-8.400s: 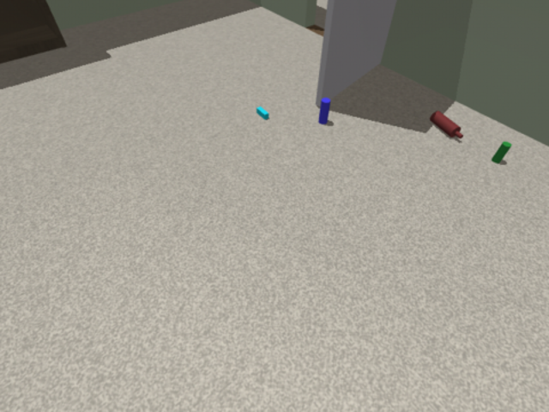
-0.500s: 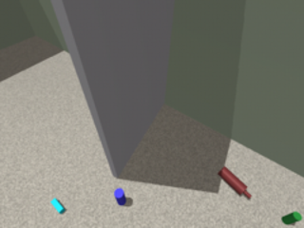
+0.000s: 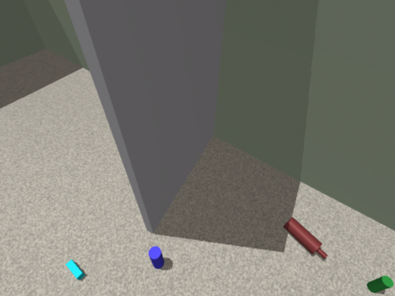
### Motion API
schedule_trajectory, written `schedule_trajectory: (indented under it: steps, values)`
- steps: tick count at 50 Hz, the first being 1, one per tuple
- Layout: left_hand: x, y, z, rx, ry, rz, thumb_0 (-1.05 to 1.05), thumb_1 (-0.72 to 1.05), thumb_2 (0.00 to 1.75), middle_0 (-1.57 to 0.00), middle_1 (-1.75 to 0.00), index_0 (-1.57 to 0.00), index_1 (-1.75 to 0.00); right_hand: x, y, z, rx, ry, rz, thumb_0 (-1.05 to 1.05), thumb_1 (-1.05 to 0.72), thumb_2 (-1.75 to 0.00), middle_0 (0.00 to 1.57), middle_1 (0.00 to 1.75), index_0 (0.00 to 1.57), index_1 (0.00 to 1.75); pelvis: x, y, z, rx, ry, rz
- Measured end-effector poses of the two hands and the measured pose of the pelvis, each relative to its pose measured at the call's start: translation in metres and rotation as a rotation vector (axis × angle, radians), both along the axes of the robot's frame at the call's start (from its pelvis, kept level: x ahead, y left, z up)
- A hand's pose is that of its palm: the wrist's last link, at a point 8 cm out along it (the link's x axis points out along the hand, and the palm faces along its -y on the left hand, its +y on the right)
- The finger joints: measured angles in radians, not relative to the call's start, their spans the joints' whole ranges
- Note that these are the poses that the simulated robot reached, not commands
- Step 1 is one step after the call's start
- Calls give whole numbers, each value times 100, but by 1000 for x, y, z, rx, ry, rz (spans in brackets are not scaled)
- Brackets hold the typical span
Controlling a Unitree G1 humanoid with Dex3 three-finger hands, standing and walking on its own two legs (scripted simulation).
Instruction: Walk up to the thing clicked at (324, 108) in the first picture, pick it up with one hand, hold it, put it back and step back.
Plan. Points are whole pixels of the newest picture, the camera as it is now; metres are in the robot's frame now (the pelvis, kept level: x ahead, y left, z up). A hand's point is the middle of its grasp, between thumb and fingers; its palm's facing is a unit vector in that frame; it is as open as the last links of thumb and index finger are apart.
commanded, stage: stand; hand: left
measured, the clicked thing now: (156, 257) +0.40 +0.19 -0.71
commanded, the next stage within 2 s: go down in 0.16 s
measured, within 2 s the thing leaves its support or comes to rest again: neither
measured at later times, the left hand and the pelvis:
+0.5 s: hand out of the picture +0.16 +0.25 -0.17, palm faces +0.04 -0.95 -0.32, open 11.0 cm; pelvis -0.02 +0.00 -0.02, yaw +0 degrees
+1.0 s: hand out of the picture +0.14 +0.27 -0.20, palm faces +0.05 -0.95 -0.31, open 17.3 cm; pelvis -0.02 +0.00 -0.08, yaw +0 degrees
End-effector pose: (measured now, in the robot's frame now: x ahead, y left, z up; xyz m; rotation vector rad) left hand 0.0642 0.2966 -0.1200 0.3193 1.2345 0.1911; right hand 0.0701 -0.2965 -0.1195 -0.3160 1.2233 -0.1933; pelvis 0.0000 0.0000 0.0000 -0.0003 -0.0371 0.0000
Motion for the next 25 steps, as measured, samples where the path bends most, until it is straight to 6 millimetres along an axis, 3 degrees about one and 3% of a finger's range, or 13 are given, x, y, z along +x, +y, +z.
schedule_trajectory:
  steps: [15, 19, 25]
  values:
    - [1, 0, -1, -3, -4, 10, 0, 89, 89, -21, -29, -21, -29, -2, 0, 0, -4, -3, -10, 1, -91, -90, 20, 30, 20, 30, 0, 1, -1, 2, 17, -1]
    - [32, -4, -4, -11, -100, 43, 1, 80, 79, -17, -22, -16, -22, 5, 12, -2, 11, -95, -2, 1, -95, -91, 20, 30, 20, 30, -10, 0, -7, -1, 61, 8]
    - [80, 0, -12, -21, -170, 16, 0, 50, 50, -8, -14, -8, -13, 1, 30, -9, 44, -143, -30, 1, -97, -91, 20, 30, 20, 30, -17, -3, -19, -3, 142, -7]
